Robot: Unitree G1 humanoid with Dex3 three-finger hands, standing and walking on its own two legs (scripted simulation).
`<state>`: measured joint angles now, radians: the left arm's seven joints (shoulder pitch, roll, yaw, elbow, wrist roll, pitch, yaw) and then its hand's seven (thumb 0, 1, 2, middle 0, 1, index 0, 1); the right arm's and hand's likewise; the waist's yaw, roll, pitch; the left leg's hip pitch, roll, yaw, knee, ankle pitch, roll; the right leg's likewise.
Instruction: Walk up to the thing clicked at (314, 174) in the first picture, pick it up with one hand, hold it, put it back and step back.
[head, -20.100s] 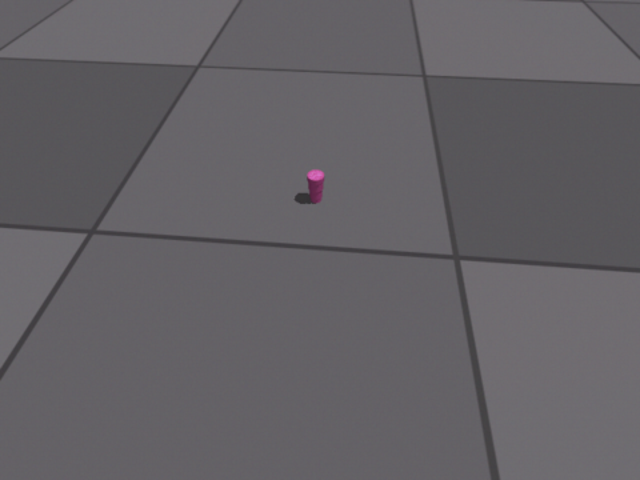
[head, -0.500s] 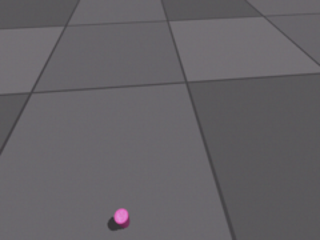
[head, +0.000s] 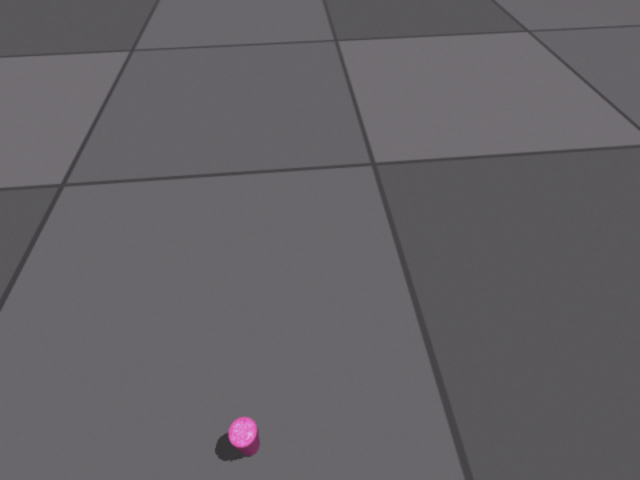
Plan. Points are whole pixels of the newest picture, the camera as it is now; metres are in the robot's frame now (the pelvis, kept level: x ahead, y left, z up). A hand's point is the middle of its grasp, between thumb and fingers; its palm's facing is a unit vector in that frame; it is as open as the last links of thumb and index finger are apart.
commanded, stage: stand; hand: left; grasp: from the side
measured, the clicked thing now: (246, 439) +0.35 +0.22 -0.71
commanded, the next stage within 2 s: go down in 0.12 s
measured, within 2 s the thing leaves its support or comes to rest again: neither
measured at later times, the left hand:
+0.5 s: hand out of the picture +0.15 +0.26 -0.16, palm faces +0.04 -0.94 -0.34, open 11.8 cm
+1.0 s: hand out of the picture +0.13 +0.28 -0.19, palm faces +0.06 -0.94 -0.33, open 17.2 cm
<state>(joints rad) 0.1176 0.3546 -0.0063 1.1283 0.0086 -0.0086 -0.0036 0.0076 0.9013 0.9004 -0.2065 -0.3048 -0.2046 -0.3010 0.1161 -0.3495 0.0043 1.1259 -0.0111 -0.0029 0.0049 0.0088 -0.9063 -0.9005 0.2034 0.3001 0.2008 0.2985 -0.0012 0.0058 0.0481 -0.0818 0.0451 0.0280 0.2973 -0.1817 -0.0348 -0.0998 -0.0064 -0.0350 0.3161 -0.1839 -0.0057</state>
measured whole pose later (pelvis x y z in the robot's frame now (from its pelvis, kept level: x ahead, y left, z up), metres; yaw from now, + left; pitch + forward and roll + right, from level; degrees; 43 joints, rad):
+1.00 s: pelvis -0.01 +0.02 -0.07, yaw +1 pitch +14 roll -2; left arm 0.28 0.33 0.19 0.42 0.04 0.24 -0.06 0.00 -0.52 0.05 -0.10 -0.10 -0.09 -0.10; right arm 0.22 -0.24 -0.02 0.57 0.02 -0.12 -0.06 0.01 -0.84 -0.88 0.20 0.30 0.20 0.30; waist -0.03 0.00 -0.11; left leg -0.78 0.04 -0.02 1.03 -0.50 -0.01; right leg -0.75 -0.03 -0.06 0.98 -0.48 0.02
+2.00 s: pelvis -0.08 +0.02 -0.28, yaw -1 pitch +33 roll -4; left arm -0.29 0.63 0.61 0.89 -0.14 -0.37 -0.51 -0.01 -0.47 0.11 -0.06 -0.12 -0.06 -0.11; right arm 0.12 -0.30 0.03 0.67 -0.01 -0.18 -0.04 0.01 -0.89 -0.90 0.21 0.30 0.20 0.30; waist -0.04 -0.01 -0.17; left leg -1.78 0.03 -0.07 1.87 -0.68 -0.01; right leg -1.74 -0.04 -0.06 1.82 -0.66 0.01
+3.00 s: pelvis -0.10 +0.02 -0.40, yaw -4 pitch +32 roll -7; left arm -0.54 0.84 0.77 1.05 -0.20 -0.40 -0.72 -0.01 -0.55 0.08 -0.05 -0.08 -0.04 -0.08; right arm 0.10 -0.35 0.10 0.69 -0.04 -0.18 -0.03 0.01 -0.92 -0.91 0.21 0.30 0.20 0.30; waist -0.08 -0.03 -0.10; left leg -2.12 0.02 -0.12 2.24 -0.69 -0.01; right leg -2.06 -0.04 -0.08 2.16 -0.66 0.01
